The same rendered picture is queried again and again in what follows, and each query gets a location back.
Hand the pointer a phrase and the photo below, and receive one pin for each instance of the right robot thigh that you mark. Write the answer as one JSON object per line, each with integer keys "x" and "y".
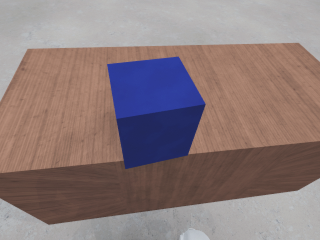
{"x": 193, "y": 235}

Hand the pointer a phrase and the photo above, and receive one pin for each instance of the carton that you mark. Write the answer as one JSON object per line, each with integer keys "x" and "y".
{"x": 158, "y": 109}

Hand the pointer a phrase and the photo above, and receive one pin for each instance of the pedestal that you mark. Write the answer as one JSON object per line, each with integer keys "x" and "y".
{"x": 61, "y": 158}

